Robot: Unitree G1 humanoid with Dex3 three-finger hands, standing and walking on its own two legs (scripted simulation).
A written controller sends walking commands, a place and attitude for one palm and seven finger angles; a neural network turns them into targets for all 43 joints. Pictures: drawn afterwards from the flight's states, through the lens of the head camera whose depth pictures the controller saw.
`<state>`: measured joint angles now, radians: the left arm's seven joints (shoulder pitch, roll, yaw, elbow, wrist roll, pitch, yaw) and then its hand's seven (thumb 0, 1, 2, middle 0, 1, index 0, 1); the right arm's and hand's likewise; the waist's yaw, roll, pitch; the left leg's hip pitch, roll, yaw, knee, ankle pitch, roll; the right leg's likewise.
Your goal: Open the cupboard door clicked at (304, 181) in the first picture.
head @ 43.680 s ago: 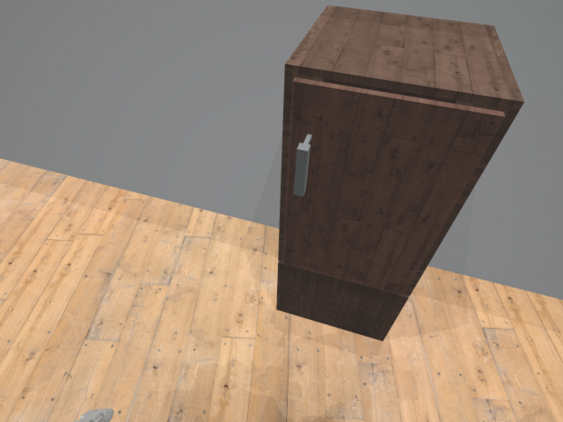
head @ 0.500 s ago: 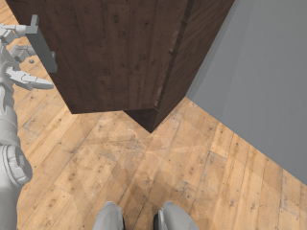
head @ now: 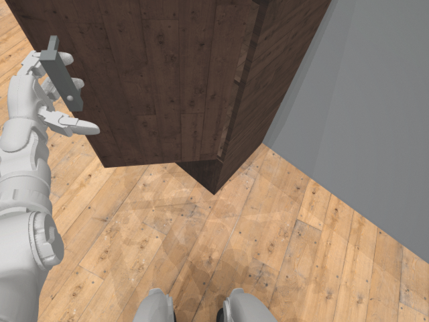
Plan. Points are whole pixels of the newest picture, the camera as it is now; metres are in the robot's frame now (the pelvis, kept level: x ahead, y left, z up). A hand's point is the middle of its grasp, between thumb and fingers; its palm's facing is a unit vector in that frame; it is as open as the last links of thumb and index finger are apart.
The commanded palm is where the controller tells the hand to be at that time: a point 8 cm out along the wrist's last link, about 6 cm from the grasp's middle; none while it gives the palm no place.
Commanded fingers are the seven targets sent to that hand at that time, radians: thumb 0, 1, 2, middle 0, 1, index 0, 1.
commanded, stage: slide the fingers in behind the handle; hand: left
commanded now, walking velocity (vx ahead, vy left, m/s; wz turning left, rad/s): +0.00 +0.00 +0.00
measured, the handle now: (65, 75) +0.55 +0.24 +0.08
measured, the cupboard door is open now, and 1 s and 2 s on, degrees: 48 48 71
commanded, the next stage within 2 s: close the thumb around the handle in 0.56 s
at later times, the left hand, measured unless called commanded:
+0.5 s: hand (74, 98) +0.49 +0.22 +0.09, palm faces +0.08 -1.00 -0.01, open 14.1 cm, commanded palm +0.47 +0.25 +0.08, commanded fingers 0.00 -0.50 0.30 -0.30 -1.20 -0.30 -1.20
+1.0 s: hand (75, 96) +0.50 +0.22 +0.08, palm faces +0.06 -1.00 -0.01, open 10.7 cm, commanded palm +0.48 +0.25 +0.08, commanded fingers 0.00 0.51 0.73 -0.37 -1.31 -0.37 -1.31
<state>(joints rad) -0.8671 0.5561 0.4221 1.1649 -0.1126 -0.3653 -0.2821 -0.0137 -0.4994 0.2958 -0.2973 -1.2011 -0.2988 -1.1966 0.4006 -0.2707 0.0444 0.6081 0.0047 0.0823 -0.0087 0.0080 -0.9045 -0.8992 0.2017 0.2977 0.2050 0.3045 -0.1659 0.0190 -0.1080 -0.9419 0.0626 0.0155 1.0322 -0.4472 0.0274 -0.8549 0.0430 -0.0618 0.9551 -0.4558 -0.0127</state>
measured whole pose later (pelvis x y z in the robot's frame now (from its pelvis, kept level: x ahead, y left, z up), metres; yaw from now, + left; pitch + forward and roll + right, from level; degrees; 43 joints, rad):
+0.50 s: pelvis +0.00 -0.01 +0.00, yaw +1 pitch +20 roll -3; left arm -0.88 0.55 0.40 1.17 -0.12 -0.39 -0.25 -0.01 -0.50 0.30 -0.28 -1.20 -0.27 -1.20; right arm 0.40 -0.27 0.04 0.63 0.00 0.06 -0.01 0.01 -0.90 -0.90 0.20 0.30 0.20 0.30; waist -0.16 0.02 -0.11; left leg -0.95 0.06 0.00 1.04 -0.44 0.02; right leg -0.87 0.04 -0.07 0.97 -0.46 -0.02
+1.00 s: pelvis +0.00 +0.00 +0.00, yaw +0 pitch +21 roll -4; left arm -0.88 0.54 0.41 1.16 -0.11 -0.39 -0.25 -0.01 -0.01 0.51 -0.33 -1.25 -0.33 -1.25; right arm 0.41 -0.26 0.04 0.62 0.00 0.07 0.00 0.01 -0.90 -0.90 0.20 0.30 0.20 0.30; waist -0.17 0.02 -0.11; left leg -0.96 0.06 0.02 1.04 -0.45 0.03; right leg -0.87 0.04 -0.06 0.97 -0.46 -0.01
